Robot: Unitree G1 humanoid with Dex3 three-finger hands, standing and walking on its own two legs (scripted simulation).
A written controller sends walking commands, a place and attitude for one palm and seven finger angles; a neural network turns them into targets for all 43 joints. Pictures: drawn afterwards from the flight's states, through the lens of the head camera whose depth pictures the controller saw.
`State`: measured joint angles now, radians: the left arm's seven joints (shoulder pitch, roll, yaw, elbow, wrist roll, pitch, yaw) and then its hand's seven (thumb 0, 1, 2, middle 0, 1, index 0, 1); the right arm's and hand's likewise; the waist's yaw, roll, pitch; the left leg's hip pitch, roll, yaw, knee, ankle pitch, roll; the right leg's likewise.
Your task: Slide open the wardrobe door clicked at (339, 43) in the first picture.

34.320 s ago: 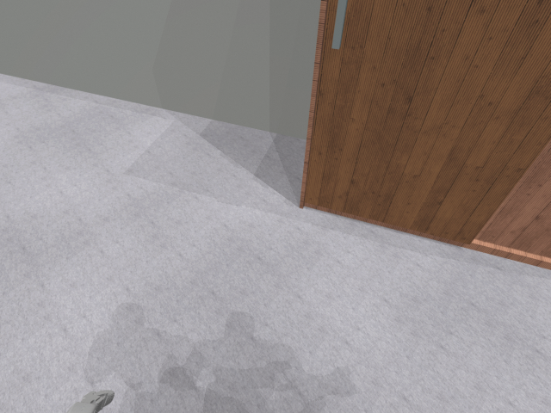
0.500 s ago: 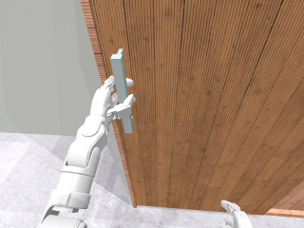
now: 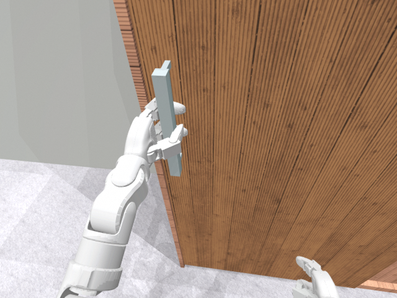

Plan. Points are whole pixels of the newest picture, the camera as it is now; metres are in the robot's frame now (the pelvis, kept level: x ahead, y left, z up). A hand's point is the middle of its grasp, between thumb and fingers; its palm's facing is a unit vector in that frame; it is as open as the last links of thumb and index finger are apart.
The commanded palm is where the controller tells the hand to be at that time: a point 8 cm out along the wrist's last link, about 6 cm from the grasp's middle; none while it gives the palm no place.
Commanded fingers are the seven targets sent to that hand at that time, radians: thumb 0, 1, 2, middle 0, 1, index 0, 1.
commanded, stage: tug the door sideways, standing still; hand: left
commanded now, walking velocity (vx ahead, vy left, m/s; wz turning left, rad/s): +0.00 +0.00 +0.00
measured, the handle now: (172, 125) +0.40 +0.08 +0.17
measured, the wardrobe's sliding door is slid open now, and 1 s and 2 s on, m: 0.00 0.01 0.19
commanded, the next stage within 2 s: step sideways, sliding the door along in 0.44 s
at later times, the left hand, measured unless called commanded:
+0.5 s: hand (179, 143) +0.34 +0.06 +0.18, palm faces -0.06 -1.00 -0.06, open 6.0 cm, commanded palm +0.32 +0.06 +0.18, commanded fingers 0.00 0.90 0.90 -0.45 -1.40 -0.45 -1.40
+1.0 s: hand (183, 141) +0.35 +0.05 +0.17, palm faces -0.03 -1.00 -0.05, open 5.9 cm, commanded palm +0.34 +0.04 +0.17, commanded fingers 0.00 0.90 0.90 -0.45 -1.40 -0.45 -1.40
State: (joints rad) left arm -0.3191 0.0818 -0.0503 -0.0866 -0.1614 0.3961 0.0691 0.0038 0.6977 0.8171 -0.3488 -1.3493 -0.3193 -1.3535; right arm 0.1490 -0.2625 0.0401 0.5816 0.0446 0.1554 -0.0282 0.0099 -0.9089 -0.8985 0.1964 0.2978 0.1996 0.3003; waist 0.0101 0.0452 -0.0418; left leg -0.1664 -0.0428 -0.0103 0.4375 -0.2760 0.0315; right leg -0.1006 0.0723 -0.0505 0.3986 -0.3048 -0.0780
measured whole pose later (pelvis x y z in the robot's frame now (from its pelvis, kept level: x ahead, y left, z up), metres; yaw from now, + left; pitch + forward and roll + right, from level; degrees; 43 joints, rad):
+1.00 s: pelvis -0.04 -0.05 +0.01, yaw -3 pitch -2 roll -5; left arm -0.50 0.18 -0.06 0.21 -0.10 -0.07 0.09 -0.03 0.69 0.86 -0.46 -1.40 -0.32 -1.39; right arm 0.19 -0.17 0.01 0.66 0.04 0.05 -0.08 0.01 -0.91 -0.90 0.20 0.30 0.20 0.30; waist 0.09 0.05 0.12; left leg -0.19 0.16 -0.03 0.48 -0.27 -0.05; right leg -0.42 -0.08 -0.03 0.80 -0.35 0.02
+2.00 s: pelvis +0.00 -0.29 +0.00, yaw +1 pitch +0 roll +2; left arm -0.21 0.12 0.06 -0.29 -0.05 -0.07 0.18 -0.04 0.72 0.82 -0.47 -1.41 -0.25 -1.35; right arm 0.00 -0.23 -0.03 0.57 0.04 -0.07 -0.01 0.01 -0.91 -0.90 0.20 0.30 0.20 0.30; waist 0.06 0.03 0.26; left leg -0.42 0.01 0.04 1.05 -0.61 -0.06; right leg -0.33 -0.02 -0.07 0.53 -0.19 -0.05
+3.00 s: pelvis -0.07 -0.52 +0.00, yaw -1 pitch -3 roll -5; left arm -0.52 0.19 -0.01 0.09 -0.04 -0.04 0.13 0.00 0.74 0.84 -0.45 -1.40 -0.19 -1.29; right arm 0.11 -0.19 -0.02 0.64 0.04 -0.01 0.00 0.01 -0.91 -0.90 0.20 0.30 0.20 0.30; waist 0.10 0.01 0.22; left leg -0.26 0.13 0.11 0.58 -0.26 0.01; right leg -0.57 -0.01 0.03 1.29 -0.31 0.01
